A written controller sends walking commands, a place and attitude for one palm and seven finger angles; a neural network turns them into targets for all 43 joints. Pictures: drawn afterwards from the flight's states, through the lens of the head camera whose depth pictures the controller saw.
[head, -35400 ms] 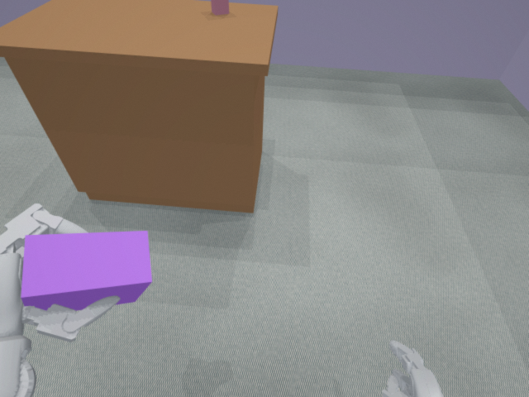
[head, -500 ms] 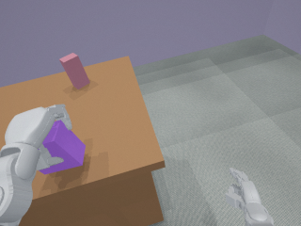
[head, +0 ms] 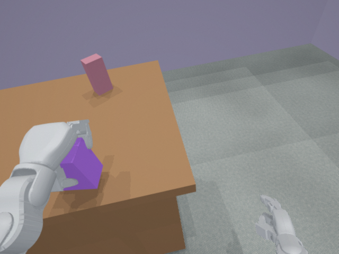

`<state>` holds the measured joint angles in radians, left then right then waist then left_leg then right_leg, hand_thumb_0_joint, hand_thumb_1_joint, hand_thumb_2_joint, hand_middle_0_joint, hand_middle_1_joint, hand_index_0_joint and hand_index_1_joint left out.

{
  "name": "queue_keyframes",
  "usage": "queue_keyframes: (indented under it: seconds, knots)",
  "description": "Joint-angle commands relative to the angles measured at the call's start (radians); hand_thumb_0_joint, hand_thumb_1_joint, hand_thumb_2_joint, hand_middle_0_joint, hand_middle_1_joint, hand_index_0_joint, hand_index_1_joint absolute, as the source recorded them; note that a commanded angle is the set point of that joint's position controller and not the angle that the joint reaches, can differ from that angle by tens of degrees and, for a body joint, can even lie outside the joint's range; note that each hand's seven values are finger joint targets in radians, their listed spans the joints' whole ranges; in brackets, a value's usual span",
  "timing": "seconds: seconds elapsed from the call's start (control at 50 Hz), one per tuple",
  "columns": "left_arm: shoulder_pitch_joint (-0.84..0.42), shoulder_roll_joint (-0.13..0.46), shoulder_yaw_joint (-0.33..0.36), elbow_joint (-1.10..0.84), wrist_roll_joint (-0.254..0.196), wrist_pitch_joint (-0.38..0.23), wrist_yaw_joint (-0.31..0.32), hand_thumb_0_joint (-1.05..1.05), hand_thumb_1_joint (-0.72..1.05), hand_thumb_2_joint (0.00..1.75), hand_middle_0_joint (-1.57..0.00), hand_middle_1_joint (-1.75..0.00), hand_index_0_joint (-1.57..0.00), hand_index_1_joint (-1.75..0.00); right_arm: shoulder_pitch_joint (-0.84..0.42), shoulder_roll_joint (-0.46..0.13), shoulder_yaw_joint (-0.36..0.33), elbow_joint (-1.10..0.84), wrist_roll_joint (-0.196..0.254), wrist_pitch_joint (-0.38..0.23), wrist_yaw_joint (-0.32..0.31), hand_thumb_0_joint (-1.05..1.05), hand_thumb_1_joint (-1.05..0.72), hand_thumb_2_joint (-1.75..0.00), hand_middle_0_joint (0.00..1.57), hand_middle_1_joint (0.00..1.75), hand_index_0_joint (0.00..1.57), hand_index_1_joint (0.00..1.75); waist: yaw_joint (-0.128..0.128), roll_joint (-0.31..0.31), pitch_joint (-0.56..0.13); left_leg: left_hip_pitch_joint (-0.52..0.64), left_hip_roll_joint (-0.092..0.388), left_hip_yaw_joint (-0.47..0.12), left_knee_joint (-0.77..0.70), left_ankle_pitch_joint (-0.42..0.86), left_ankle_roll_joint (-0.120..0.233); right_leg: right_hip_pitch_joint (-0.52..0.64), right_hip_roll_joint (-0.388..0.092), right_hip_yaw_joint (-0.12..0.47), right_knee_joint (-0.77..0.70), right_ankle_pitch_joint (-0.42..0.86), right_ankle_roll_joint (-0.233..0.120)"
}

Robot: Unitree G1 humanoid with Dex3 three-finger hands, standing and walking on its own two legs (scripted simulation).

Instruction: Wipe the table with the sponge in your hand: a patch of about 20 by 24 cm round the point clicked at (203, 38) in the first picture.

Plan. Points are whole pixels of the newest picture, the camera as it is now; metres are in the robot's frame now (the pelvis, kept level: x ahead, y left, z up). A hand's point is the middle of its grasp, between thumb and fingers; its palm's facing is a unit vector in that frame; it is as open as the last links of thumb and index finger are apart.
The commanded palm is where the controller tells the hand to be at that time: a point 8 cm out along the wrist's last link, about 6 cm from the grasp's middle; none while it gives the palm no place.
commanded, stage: move the sponge above the wiping area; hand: left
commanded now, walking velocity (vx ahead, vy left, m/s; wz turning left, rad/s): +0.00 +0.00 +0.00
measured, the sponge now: (71, 170) +0.23 +0.28 +0.11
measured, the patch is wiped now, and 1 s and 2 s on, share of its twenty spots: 0.00 0.00 0.05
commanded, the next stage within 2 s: none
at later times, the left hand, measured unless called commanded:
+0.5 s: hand (47, 140) +0.23 +0.29 +0.20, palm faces +0.22 +0.03 -0.97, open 9.9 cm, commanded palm +0.19 +0.29 +0.26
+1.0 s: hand (26, 141) +0.23 +0.34 +0.19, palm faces +0.17 +0.02 -0.99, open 9.9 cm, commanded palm +0.19 +0.32 +0.24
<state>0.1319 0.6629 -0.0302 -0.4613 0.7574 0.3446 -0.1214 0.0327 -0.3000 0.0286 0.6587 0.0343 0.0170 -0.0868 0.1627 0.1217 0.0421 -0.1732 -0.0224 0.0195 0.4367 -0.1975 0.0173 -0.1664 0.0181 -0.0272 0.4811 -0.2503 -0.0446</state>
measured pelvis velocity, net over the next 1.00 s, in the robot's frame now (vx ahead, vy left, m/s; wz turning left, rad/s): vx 0.00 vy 0.00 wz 0.01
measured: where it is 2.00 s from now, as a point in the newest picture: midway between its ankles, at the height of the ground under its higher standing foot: outside the picture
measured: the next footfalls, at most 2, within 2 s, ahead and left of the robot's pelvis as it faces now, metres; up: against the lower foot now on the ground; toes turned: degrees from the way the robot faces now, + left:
none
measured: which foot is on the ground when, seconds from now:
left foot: down 0.00-1.00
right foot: down 0.00-1.00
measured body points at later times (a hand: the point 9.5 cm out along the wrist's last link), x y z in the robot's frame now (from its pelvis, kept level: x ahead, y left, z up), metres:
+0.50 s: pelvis +0.00 +0.01 +0.00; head -0.01 -0.04 +0.45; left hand +0.22 +0.28 +0.25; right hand +0.26 -0.18 -0.08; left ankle +0.03 +0.11 -0.74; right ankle +0.01 -0.09 -0.74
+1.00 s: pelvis +0.00 +0.00 +0.00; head -0.02 -0.05 +0.45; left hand +0.22 +0.33 +0.25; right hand +0.24 -0.20 -0.09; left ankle +0.03 +0.11 -0.74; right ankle +0.01 -0.09 -0.74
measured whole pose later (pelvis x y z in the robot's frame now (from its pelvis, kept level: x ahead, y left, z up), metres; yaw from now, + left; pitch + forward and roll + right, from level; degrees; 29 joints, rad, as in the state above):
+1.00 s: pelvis +0.00 +0.00 +0.00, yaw +0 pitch -4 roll +0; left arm 0.03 0.72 0.15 -0.19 0.75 0.32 -0.10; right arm 0.03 -0.28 0.04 0.69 0.06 0.05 -0.08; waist 0.14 0.12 0.03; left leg -0.16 -0.01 0.01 0.42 -0.18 0.01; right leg -0.14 0.03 -0.04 0.43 -0.22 -0.05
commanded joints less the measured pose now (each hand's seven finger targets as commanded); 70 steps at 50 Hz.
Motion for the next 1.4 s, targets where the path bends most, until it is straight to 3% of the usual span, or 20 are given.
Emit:
queue_keyframes:
  seconds: [0.0,0.08,0.12,0.18,0.24,0.3,0.32,0.38,0.4,0.48,0.54,0.58,0.64,0.78,0.88,1.0,1.1,1.18,1.28,1.38]
  knots:
    - [-0.505,0.333,0.33,-0.132,0.07,-0.006,0.142,0.0,0.1,1.3,-1.2,-1.6,-1.2,-1.6,-0.229,-0.037,-0.017,-0.163,0.008,-0.047,0.013,0.0,-0.9,-0.9,0.2,0.3,0.2,0.3,-0.023,0.023,-0.258,0.107,-0.004,-0.058,-0.064,0.201,0.008,0.067,0.001,0.123,-0.121,0.12,-0.033]
    - [-0.316,0.226,0.312,0.067,-0.023,0.047,0.095,0.0,0.1,1.3,-1.2,-1.6,-1.2,-1.6,-0.281,-0.052,-0.013,-0.161,0.034,-0.022,0.032,0.0,-0.9,-0.9,0.2,0.3,0.2,0.3,-0.005,-0.048,-0.131,0.044,0.006,-0.064,-0.095,0.164,-0.008,0.03,0.0,0.12,-0.14,0.122,-0.023]
    - [-0.174,0.18,0.279,0.045,-0.056,0.057,0.048,0.0,0.1,1.3,-1.2,-1.6,-1.2,-1.6,-0.241,-0.063,-0.015,-0.182,0.034,-0.001,0.044,0.0,-0.9,-0.9,0.2,0.3,0.2,0.3,-0.01,-0.125,-0.147,0.027,0.019,-0.042,-0.099,0.173,-0.004,0.055,-0.014,0.067,-0.128,0.177,0.003]
    - [-0.05,0.049,0.182,-0.008,-0.08,0.089,0.005,0.0,0.1,1.3,-1.2,-1.6,-1.2,-1.6,-0.282,-0.053,-0.002,-0.219,0.046,0.004,0.055,0.0,-0.9,-0.9,0.2,0.3,0.2,0.3,-0.027,-0.098,-0.116,0.009,0.021,-0.028,-0.101,0.128,-0.001,0.016,-0.01,0.052,-0.132,0.154,0.012]
    - [-0.07,0.156,0.243,-0.152,-0.057,0.077,0.012,0.0,0.1,1.3,-1.2,-1.6,-1.2,-1.6,-0.272,-0.069,-0.007,-0.237,0.033,-0.001,0.045,0.0,-0.9,-0.9,0.2,0.3,0.2,0.3,-0.027,-0.119,-0.204,0.019,0.016,-0.033,-0.095,0.115,0.014,0.058,-0.015,0.05,-0.108,0.145,0.016]
    - [-0.315,0.309,0.31,-0.374,0.034,0.049,0.056,0.0,0.1,1.3,-1.2,-1.6,-1.2,-1.6,-0.285,-0.053,-0.003,-0.253,0.006,-0.026,0.03,0.0,-0.9,-0.9,0.2,0.3,0.2,0.3,-0.013,0.014,-0.371,0.09,0.002,-0.042,-0.066,0.201,0.027,0.118,-0.01,0.084,-0.064,0.17,-0.004]
    - [-0.337,0.377,0.363,-0.333,0.068,0.036,0.078,0.0,0.1,1.3,-1.2,-1.6,-1.2,-1.6,-0.256,-0.056,-0.009,-0.231,-0.006,-0.029,0.026,0.0,-0.9,-0.9,0.2,0.3,0.2,0.3,-0.008,0.026,-0.376,0.099,-0.001,-0.058,-0.062,0.234,0.027,0.123,-0.003,0.1,-0.061,0.18,-0.014]
    - [-0.411,0.391,0.368,-0.267,0.114,0.017,0.123,0.0,0.1,1.3,-1.2,-1.6,-1.2,-1.6,-0.246,-0.047,-0.006,-0.196,-0.003,-0.023,0.025,0.0,-0.9,-0.9,0.2,0.3,0.2,0.3,-0.01,0.085,-0.319,0.117,-0.001,-0.082,-0.064,0.244,0.016,0.091,0.02,0.141,-0.089,0.14,-0.042]
    - [-0.431,0.32,0.312,-0.198,0.109,0.014,0.132,0.0,0.1,1.3,-1.2,-1.6,-1.2,-1.6,-0.22,-0.036,-0.008,-0.182,0.001,-0.021,0.026,0.0,-0.9,-0.9,0.2,0.3,0.2,0.3,-0.027,0.046,-0.278,0.12,0.007,-0.07,-0.064,0.239,0.013,0.069,0.012,0.111,-0.1,0.136,-0.036]
    - [-0.363,0.234,0.283,0.011,0.03,0.055,0.111,0.0,0.1,1.3,-1.2,-1.6,-1.2,-1.6,-0.286,-0.051,-0.011,-0.167,0.03,-0.007,0.031,0.0,-0.9,-0.9,0.2,0.3,0.2,0.3,-0.014,-0.021,-0.154,0.072,-0.001,-0.077,-0.098,0.158,0.0,0.029,0.01,0.121,-0.145,0.09,-0.033]
    - [-0.213,0.16,0.228,0.037,-0.029,0.073,0.049,0.0,0.1,1.3,-1.2,-1.6,-1.2,-1.6,-0.259,-0.065,-0.018,-0.178,0.032,0.002,0.03,0.0,-0.9,-0.9,0.2,0.3,0.2,0.3,-0.022,-0.092,-0.146,0.044,0.011,-0.054,-0.108,0.132,0.004,0.047,-0.013,0.061,-0.141,0.13,0.001]
    - [-0.098,0.132,0.222,0.037,-0.033,0.095,0.015,0.0,0.1,1.3,-1.2,-1.6,-1.2,-1.6,-0.297,-0.062,-0.008,-0.197,0.042,-0.003,0.036,0.0,-0.9,-0.9,0.2,0.3,0.2,0.3,-0.02,-0.075,-0.124,0.016,0.008,-0.051,-0.101,0.126,0.004,0.034,-0.002,0.089,-0.135,0.131,-0.006]
    - [-0.066,0.212,0.268,-0.056,-0.022,0.087,-0.009,0.0,0.1,1.3,-1.2,-1.6,-1.2,-1.6,-0.264,-0.077,-0.011,-0.214,0.029,0.001,0.033,0.0,-0.9,-0.9,0.2,0.3,0.2,0.3,-0.023,-0.113,-0.192,0.009,0.006,-0.041,-0.085,0.133,0.016,0.074,-0.017,0.064,-0.113,0.161,0.009]
    - [-0.352,0.453,0.425,-0.155,0.1,-0.027,0.057,0.0,0.1,1.3,-1.2,-1.6,-1.2,-1.6,-0.242,-0.057,-0.011,-0.19,0.004,-0.029,0.009,0.0,-0.9,-0.9,0.2,0.3,0.2,0.3,-0.015,0.032,-0.283,0.093,-0.017,-0.071,-0.049,0.169,0.026,0.074,0.008,0.147,-0.121,0.096,-0.028]
    - [-0.335,0.326,0.364,0.116,0.019,-0.053,0.084,0.0,0.1,1.3,-1.2,-1.6,-1.2,-1.6,-0.225,-0.063,-0.024,-0.145,0.026,-0.034,-0.001,0.0,-0.9,-0.9,0.2,0.3,0.2,0.3,-0.037,-0.01,-0.138,0.064,-0.008,-0.066,-0.07,0.084,0.009,0.005,0.002,0.136,-0.173,0.031,-0.021]
    - [-0.248,0.217,0.217,0.134,0.005,0.014,-0.012,0.0,0.1,1.3,-1.2,-1.6,-1.2,-1.6,-0.24,-0.089,-0.023,-0.176,0.028,-0.031,0.006,0.0,-0.9,-0.9,0.2,0.3,0.2,0.3,-0.049,-0.03,-0.153,0.009,-0.004,-0.046,-0.083,0.074,0.013,0.041,-0.023,0.079,-0.138,0.082,-0.001]
    - [-0.302,0.333,0.287,0.01,0.059,-0.06,-0.043,0.0,0.1,1.3,-1.2,-1.6,-1.2,-1.6,-0.222,-0.077,-0.015,-0.19,0.012,-0.05,-0.005,0.0,-0.9,-0.9,0.2,0.3,0.2,0.3,-0.047,-0.054,-0.25,0.056,-0.015,-0.054,-0.059,0.105,0.033,0.061,-0.015,0.081,-0.122,0.088,0.0]
    - [-0.281,0.463,0.476,-0.057,0.058,-0.156,0.035,0.0,0.1,1.3,-1.2,-1.6,-1.2,-1.6,-0.203,-0.059,-0.021,-0.184,0.002,-0.054,-0.005,0.0,-0.9,-0.9,0.2,0.3,0.2,0.3,-0.006,-0.004,-0.283,0.091,-0.017,-0.076,-0.054,0.163,0.028,0.092,0.003,0.128,-0.125,0.116,-0.023]
    - [-0.248,0.321,0.433,0.121,0.006,-0.106,0.139,0.0,0.1,1.3,-1.2,-1.6,-1.2,-1.6,-0.196,-0.061,-0.042,-0.149,0.018,-0.036,0.019,0.0,-0.9,-0.9,0.2,0.3,0.2,0.3,-0.004,0.028,-0.154,0.046,0.002,-0.067,-0.071,0.138,-0.001,0.038,0.0,0.119,-0.15,0.083,-0.028]
    - [-0.177,0.241,0.318,0.153,-0.006,-0.007,0.077,0.0,0.1,1.3,-1.2,-1.6,-1.2,-1.6,-0.241,-0.085,-0.033,-0.171,0.028,-0.021,0.021,0.0,-0.9,-0.9,0.2,0.3,0.2,0.3,-0.022,-0.026,-0.161,0.016,-0.001,-0.043,-0.082,0.114,0.005,0.048,-0.012,0.092,-0.136,0.1,-0.008]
